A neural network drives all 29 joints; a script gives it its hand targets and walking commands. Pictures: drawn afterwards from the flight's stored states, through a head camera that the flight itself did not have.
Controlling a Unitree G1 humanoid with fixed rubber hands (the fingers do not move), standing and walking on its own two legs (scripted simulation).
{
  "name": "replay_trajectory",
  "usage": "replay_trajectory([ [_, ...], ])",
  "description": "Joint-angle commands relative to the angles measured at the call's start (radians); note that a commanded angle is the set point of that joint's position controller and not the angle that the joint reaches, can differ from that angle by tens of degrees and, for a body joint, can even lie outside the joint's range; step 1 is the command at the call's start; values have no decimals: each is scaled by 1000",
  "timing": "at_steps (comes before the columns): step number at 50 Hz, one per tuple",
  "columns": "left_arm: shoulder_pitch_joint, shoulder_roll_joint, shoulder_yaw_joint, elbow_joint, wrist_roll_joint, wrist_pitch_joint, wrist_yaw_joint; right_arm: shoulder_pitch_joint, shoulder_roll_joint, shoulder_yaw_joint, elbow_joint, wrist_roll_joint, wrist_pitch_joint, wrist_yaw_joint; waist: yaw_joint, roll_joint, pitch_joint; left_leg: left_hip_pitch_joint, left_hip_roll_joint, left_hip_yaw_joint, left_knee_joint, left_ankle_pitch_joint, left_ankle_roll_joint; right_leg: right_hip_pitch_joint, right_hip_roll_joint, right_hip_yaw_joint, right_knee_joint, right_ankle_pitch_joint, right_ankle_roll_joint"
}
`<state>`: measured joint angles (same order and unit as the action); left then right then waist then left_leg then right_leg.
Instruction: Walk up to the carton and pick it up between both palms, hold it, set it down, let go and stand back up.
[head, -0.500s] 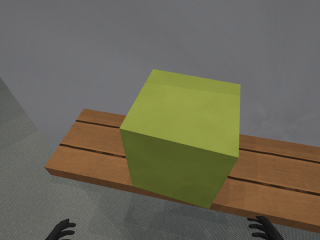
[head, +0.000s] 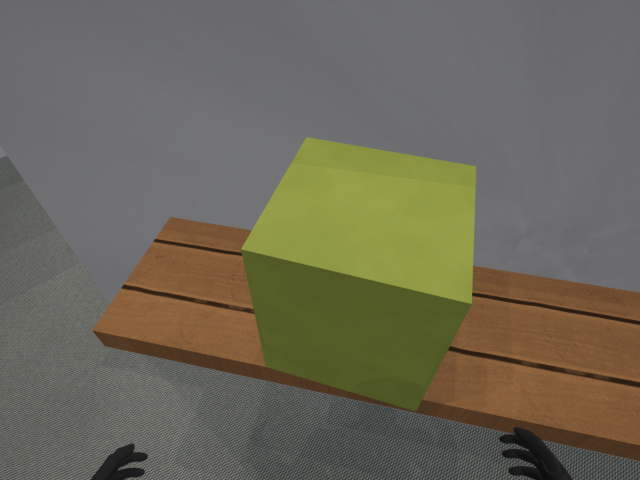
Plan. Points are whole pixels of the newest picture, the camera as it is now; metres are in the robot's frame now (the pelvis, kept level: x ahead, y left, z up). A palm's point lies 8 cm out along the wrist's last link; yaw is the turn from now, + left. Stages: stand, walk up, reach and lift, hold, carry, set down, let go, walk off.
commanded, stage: stand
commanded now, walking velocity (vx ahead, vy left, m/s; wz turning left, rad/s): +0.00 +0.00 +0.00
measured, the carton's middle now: (361, 275) +0.36 -0.04 +0.08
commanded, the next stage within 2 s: walk up in 0.36 s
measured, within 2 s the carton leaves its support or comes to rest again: neither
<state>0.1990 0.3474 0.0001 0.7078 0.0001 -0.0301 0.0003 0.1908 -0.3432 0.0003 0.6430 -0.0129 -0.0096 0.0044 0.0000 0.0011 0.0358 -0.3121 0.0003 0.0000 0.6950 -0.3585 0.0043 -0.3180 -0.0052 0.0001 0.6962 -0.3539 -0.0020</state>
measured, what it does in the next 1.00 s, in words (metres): stands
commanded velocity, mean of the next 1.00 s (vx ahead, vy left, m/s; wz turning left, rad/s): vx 0.00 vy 0.00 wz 0.00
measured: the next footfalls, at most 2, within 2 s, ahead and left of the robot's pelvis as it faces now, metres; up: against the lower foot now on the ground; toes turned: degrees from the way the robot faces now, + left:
right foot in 1.42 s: +0.03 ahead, -0.09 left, +0.00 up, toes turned -6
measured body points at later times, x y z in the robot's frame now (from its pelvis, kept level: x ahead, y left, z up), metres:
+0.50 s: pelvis -0.01 +0.00 +0.00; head -0.01 +0.00 +0.45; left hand +0.13 +0.29 -0.09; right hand +0.14 -0.28 -0.09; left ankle +0.01 +0.12 -0.72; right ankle +0.01 -0.12 -0.72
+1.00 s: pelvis -0.02 +0.02 +0.00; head -0.01 +0.02 +0.45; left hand +0.10 +0.34 -0.09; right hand +0.13 -0.28 -0.08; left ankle -0.01 +0.13 -0.70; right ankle +0.01 -0.12 -0.72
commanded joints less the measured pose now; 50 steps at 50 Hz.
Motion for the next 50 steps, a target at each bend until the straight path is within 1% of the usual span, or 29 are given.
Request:
replay_trajectory([
  [1,-64,212,68,-1,21,-25,1,-61,-186,-58,12,-5,-47,-16,7,-2,-76,36,110,-107,-173,201,69,61,-86,118,-172,176,-67],
  [6,-53,224,71,17,11,-34,5,-48,-216,-60,32,-4,-47,-4,16,-16,-66,50,96,-141,-187,212,85,74,-102,140,-187,225,-79],
  [8,-55,239,75,13,12,-25,7,-71,-226,-62,45,-4,-48,-8,7,73,-63,50,92,-117,-163,237,83,68,-98,129,-182,240,-82],
  [13,-100,225,64,13,18,-35,4,-73,-189,-55,33,3,-48,0,-15,-34,-75,64,99,-116,-179,196,71,43,-96,131,-208,180,-63],
  [15,-59,233,71,12,-3,-20,6,-63,-231,-70,33,-8,-42,-11,10,10,-50,73,103,-127,-192,208,85,40,-102,148,-205,202,-78],
  [16,-75,222,52,28,13,-19,7,-53,-210,-58,58,-3,-39,-11,-14,21,-63,67,106,-137,-186,214,74,67,-98,127,-179,212,-72],
  [17,-67,195,51,16,11,-37,2,-68,-198,-57,41,-9,-50,-11,23,7,-86,47,103,-116,-183,212,73,95,-91,113,-172,207,-62],
  [20,-74,230,64,30,21,-27,1,-71,-224,-69,37,-9,-51,-10,-4,9,-84,58,91,-102,-192,210,59,68,-91,122,-175,212,-64],
  [21,-35,213,61,40,2,-38,-3,-65,-226,-55,61,-4,-46,-8,25,47,-97,84,101,-114,-182,190,65,68,-99,130,-194,190,-68],
  [24,-66,221,59,43,15,-37,4,-88,-217,-76,42,0,-47,-2,3,-73,-99,52,80,-112,-159,143,62,65,-107,139,-224,164,-68],
  [25,-70,229,62,30,11,-37,2,-69,-194,-62,52,-5,-44,1,0,-4,-90,77,82,-92,-160,133,69,33,-115,155,-216,159,-73],
  [26,-74,233,58,46,22,-34,0,-35,-199,-61,70,0,-45,0,-15,15,-37,49,68,-94,-184,103,62,21,-110,164,-239,104,-67],
  [27,-92,208,50,23,18,-39,-1,-104,-210,-68,55,-1,-40,-5,8,6,-59,53,92,-105,-176,105,69,21,-102,154,-246,84,-70],
  [29,78,341,97,55,20,-42,29,-102,-237,-97,-1,-21,-3,4,-1,-3,-24,-52,33,-33,40,7,53,1,-220,376,-289,200,-148],
  [31,47,351,98,42,22,-43,39,-28,-218,-97,8,-38,3,14,-24,-34,-6,-47,4,-35,67,-78,47,-26,-278,418,-269,234,-204],
  [32,52,352,108,59,16,-44,43,-42,-224,-94,6,-33,3,13,-20,-18,15,-50,20,-42,38,-30,60,-33,-269,403,-262,209,-192],
  [33,34,331,93,42,29,-43,39,-10,-226,-101,-2,-41,4,18,-40,-81,27,-12,14,-60,-20,-48,58,-73,-243,378,-232,268,-175],
  [36,15,289,88,28,18,-37,32,-13,-284,-120,-13,-33,-5,24,-46,1,-34,79,98,-134,-116,83,110,-112,-105,199,-146,184,-83],
  [37,24,277,85,32,15,-34,34,-27,-279,-110,-7,-39,-3,28,-20,90,-17,57,147,-189,-176,91,138,-114,-52,116,-88,129,-59],
  [38,56,265,86,28,5,-35,36,-43,-300,-118,-2,-27,0,26,-7,150,-45,38,215,-250,-240,105,219,-95,9,40,35,63,-44],
  [40,104,235,74,52,3,-26,38,-76,-289,-121,-9,-32,9,23,13,224,-45,-10,266,-252,-260,167,256,-16,19,-21,94,-97,-40],
  [41,118,222,70,51,-3,-32,37,-67,-289,-116,-23,-40,15,24,23,162,15,-29,243,-216,-257,198,245,-25,28,-61,-7,-118,-38],
  [43,172,253,67,53,7,-46,35,-92,-281,-113,-45,-33,17,20,51,177,-24,-55,181,-164,-132,180,176,67,-11,40,-153,2,-51],
  [44,195,322,92,80,28,-51,40,-76,-267,-119,-54,-18,28,19,36,-13,-64,-85,94,-86,72,105,111,126,-120,225,-238,136,-88],
  [45,179,375,102,50,29,-56,39,-69,-229,-104,-60,-20,25,15,23,-121,-23,-191,-15,-12,194,-53,42,122,-272,486,-318,262,-180],
  [46,142,403,105,43,38,-55,45,-59,-243,-103,-51,-18,35,14,15,-111,-4,-212,-2,-48,254,-218,30,99,-337,547,-303,315,-252],
  [48,100,372,102,14,21,-57,57,-2,-259,-110,-31,-24,34,17,-6,-39,-1,-154,15,-75,253,-263,42,40,-345,518,-254,427,-280],
  [49,111,377,112,22,29,-58,61,-19,-228,-110,-21,-31,32,17,-9,-70,31,-177,29,-60,176,-273,46,48,-318,466,-215,506,-258],
  [50,61,348,92,8,14,-55,60,7,-237,-116,-10,-16,24,18,-50,-38,25,-82,5,-30,156,-158,45,-42,-281,415,-221,525,-229],
])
